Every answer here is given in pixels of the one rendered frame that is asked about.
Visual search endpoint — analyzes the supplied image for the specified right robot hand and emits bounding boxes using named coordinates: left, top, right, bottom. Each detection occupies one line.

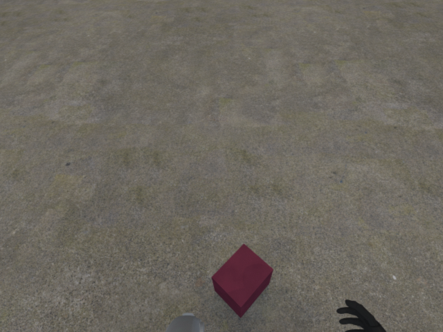
left=336, top=299, right=386, bottom=332

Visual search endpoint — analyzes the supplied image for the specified carton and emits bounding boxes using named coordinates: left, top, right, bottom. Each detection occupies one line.
left=212, top=244, right=273, bottom=318

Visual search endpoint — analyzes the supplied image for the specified left robot thigh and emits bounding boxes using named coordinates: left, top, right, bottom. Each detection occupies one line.
left=165, top=315, right=204, bottom=332

